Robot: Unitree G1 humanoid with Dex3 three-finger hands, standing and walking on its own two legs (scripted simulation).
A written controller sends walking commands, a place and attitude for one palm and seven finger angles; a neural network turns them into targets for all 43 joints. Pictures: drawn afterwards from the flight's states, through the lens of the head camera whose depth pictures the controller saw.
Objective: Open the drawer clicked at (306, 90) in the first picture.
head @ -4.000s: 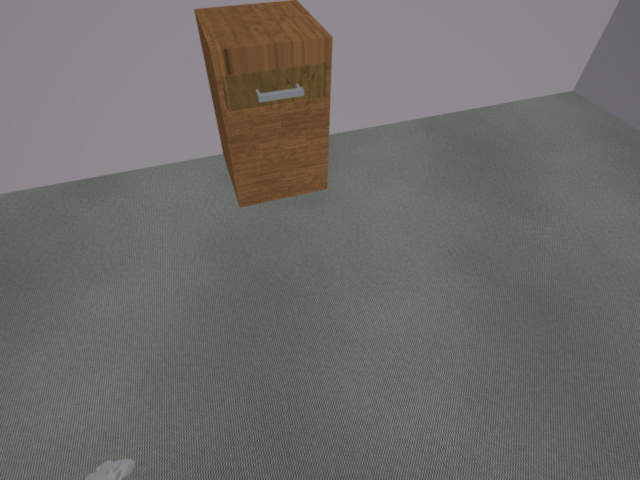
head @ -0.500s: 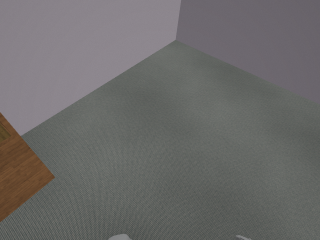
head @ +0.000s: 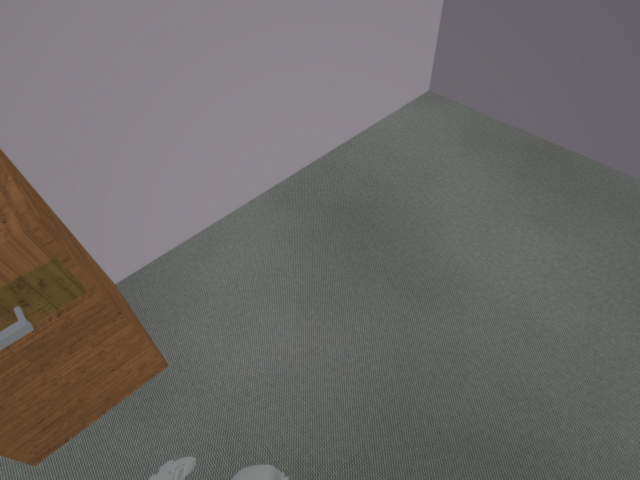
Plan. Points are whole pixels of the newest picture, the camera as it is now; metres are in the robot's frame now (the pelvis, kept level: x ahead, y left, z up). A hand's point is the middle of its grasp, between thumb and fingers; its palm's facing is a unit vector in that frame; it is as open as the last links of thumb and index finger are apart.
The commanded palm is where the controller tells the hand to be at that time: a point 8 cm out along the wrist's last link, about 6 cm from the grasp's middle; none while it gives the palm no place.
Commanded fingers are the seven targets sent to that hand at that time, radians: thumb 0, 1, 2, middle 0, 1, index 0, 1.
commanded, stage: turn to face it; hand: left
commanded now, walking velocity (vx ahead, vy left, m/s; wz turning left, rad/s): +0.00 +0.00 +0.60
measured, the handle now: out of the picture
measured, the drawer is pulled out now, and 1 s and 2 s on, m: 0.00 0.00 0.00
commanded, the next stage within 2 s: take the last steps up to it in 1.06 s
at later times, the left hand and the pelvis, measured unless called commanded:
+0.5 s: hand out of the picture +0.01 +0.27 -0.17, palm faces +0.34 -0.91 -0.24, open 7.4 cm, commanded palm none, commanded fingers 0.00 0.90 0.90 -0.20 -0.30 -0.20 -0.30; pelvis +0.01 +0.04 +0.00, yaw +17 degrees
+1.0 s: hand out of the picture -0.02 +0.19 -0.14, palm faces +0.55 -0.79 -0.28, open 7.4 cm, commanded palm none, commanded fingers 0.00 0.90 0.90 -0.20 -0.30 -0.20 -0.30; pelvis +0.01 -0.02 +0.00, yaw +35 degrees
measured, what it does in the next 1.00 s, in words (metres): steps on the spot, turning left: left foot, then right foot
